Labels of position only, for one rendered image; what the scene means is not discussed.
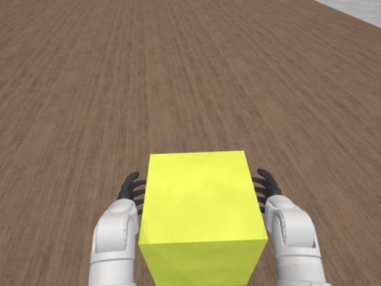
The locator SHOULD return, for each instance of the carton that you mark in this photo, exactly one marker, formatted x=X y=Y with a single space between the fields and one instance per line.
x=201 y=222

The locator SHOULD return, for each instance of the right robot forearm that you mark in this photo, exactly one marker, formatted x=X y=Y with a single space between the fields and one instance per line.
x=295 y=244

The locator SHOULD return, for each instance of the robot right hand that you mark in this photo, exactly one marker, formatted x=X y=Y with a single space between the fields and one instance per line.
x=270 y=185

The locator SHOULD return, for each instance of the robot left hand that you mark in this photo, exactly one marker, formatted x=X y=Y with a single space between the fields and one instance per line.
x=128 y=187

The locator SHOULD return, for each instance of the left robot forearm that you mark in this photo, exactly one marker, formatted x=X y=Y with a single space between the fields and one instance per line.
x=113 y=245

